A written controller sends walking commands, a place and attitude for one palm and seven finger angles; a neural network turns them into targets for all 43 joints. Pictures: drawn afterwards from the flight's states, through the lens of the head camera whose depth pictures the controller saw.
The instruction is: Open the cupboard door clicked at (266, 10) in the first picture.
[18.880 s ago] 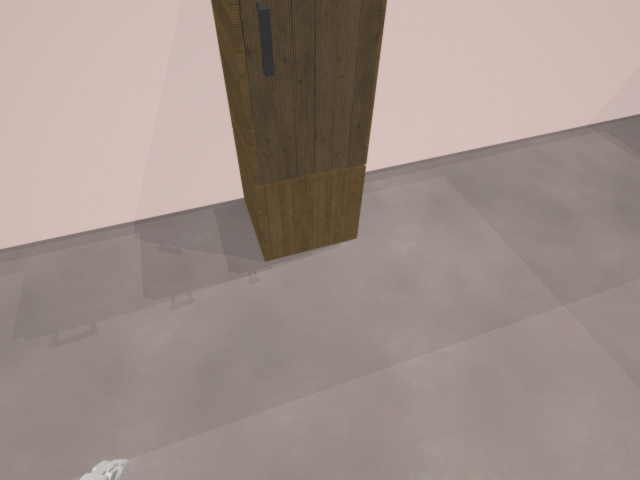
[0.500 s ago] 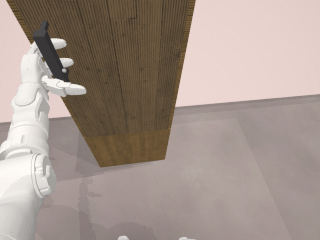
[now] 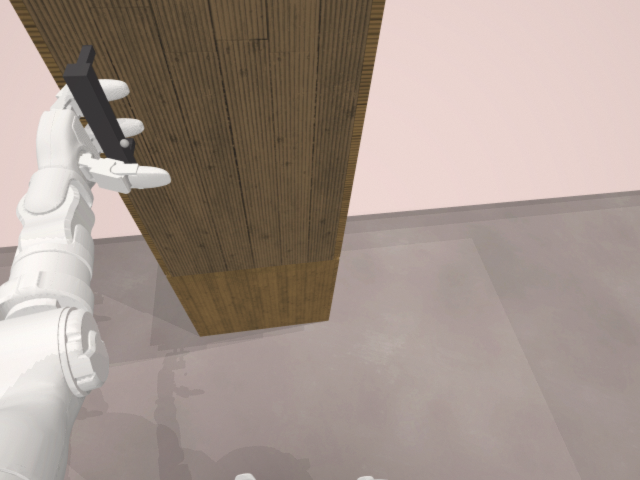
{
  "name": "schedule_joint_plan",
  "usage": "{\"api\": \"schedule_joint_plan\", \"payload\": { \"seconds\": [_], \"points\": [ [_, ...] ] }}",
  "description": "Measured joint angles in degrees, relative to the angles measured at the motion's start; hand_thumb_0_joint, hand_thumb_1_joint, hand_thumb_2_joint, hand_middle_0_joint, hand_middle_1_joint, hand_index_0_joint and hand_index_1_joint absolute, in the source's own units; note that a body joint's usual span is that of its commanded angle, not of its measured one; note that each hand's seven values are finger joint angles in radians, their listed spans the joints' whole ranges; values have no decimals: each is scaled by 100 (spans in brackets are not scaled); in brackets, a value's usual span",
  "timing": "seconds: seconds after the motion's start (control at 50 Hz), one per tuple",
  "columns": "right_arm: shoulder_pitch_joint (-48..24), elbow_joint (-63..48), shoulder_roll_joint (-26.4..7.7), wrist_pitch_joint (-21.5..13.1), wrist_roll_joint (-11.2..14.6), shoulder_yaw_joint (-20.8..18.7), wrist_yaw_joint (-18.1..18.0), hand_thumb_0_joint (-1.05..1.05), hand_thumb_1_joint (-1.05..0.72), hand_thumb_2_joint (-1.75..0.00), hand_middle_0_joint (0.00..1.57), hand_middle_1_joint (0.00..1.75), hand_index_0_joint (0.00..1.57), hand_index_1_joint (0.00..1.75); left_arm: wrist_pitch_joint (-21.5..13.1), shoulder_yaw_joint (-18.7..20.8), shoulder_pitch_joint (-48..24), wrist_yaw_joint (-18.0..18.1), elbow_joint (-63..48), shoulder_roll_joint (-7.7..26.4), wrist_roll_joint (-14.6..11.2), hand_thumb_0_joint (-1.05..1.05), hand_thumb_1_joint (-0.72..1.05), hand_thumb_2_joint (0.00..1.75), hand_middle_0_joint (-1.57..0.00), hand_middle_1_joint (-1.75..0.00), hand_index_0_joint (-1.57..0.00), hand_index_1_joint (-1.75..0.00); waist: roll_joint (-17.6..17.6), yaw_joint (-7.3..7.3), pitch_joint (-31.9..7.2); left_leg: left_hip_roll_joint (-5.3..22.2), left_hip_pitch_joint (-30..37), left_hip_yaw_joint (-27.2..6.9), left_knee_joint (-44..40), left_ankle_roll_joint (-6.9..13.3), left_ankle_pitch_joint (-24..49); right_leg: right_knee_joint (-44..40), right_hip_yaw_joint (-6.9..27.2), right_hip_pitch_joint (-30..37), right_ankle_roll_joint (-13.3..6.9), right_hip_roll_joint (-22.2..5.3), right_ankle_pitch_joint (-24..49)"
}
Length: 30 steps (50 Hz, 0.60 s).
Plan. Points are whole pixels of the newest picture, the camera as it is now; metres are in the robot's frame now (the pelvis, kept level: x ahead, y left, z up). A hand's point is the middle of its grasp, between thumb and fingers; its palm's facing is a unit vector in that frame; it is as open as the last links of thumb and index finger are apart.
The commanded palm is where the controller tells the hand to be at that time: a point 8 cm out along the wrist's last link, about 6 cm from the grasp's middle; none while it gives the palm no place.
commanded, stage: close the thumb around the handle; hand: left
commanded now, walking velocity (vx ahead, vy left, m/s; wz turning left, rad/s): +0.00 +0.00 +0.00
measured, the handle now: (108, 115) +0.54 +0.24 +0.14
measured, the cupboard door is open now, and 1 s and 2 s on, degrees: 0 5 43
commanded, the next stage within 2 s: pull the door open along its arc in 0.56 s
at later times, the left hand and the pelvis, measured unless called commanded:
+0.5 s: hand (122, 144) +0.49 +0.21 +0.14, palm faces +0.06 -1.00 +0.01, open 5.7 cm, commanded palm +0.47 +0.26 +0.14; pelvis +0.01 +0.01 +0.00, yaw +0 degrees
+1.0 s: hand (124, 163) +0.46 +0.20 +0.14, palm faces +0.06 -1.00 +0.02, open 5.9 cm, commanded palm +0.40 +0.25 +0.14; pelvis +0.01 +0.01 +0.01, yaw -1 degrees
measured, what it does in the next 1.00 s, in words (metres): stands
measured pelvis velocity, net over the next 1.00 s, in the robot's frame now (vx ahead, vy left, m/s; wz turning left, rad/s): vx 0.01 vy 0.01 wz -0.02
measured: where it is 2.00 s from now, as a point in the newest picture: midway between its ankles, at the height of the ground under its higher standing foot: outside the picture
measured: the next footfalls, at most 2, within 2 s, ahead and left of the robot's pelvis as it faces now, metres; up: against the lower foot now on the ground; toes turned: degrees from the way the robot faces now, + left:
none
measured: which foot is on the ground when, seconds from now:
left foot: down 0.00-1.00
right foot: down 0.00-1.00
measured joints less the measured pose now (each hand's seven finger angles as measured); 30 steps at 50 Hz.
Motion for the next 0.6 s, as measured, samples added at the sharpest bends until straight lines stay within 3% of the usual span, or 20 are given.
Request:
{"api": "schedule_joint_plan", "payload": {
  "seconds": [0.28,0.44,0.6],
  "points": [
    [-62,5,34,-20,-7,34,-15,0,-90,-90,20,30,20,30,-9,0,-140,-61,82,63,-19,-1,21,61,-34,-128,-35,-128,-13,-18,21,-16,-70,-12,20,15,-10,-2,-9,-54,17,-13,-4],
    [18,-55,55,48,-4,14,11,1,-90,-90,20,30,20,30,30,61,211,-72,-212,-31,-56,0,63,79,-38,-132,-38,-132,29,32,-58,-12,47,49,-11,38,-57,-50,55,49,43,-11,-18],
    [-81,-38,87,67,2,28,13,1,-90,-90,20,30,20,30,58,-20,171,18,-229,-163,-30,1,71,82,-35,-134,-38,-134,16,43,-33,-38,98,36,-5,53,-57,-43,42,109,57,-35,-27]
  ]
}}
